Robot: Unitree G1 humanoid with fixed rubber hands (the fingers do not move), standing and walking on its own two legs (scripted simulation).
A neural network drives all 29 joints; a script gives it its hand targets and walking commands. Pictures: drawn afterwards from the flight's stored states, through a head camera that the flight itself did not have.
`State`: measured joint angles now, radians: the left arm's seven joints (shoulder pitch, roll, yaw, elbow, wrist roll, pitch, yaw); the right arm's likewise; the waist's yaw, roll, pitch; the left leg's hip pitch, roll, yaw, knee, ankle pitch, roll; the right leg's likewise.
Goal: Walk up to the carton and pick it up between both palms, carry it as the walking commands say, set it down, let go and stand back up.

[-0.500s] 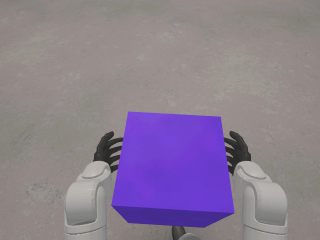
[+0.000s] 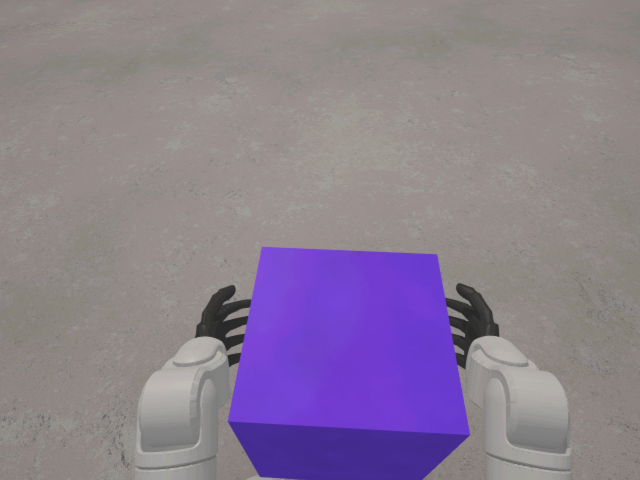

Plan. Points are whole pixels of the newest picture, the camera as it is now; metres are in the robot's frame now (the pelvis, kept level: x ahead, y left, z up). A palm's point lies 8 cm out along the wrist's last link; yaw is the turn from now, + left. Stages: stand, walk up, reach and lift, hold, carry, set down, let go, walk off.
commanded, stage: carry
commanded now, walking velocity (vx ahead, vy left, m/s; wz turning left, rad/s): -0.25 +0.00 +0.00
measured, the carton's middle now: (342, 373) +0.27 -0.01 +0.00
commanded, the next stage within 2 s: none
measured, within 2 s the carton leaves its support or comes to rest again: neither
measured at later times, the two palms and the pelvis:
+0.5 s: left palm out of the picture +0.07 +0.12 +0.09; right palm out of the picture +0.08 -0.18 +0.09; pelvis -0.19 -0.03 +0.00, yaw -1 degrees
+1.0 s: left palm out of the picture -0.15 +0.14 +0.08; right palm out of the picture -0.14 -0.16 +0.10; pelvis -0.40 -0.02 +0.01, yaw +0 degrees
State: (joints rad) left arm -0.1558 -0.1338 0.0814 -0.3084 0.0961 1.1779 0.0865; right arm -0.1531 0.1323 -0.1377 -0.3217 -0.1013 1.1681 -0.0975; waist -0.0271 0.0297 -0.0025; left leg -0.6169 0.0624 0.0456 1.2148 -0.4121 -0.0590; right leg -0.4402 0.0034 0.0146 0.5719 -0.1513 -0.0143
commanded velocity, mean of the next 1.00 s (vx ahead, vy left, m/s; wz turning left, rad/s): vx -0.25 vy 0.00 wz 0.00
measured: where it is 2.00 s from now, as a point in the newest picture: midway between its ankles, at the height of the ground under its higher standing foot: outside the picture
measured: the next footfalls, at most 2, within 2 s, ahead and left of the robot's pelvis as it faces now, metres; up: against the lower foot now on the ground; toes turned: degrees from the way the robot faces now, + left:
left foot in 0.18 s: -0.07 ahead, +0.09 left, +0.00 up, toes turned +4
right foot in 0.50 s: -0.17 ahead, -0.16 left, +0.00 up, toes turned -2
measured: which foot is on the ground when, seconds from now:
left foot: up 0.00-0.16, down 0.18-0.52, up 0.54-0.82, down 0.84-1.00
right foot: down 0.00-0.20, up 0.22-0.48, down 0.50-0.86, up 0.88-1.00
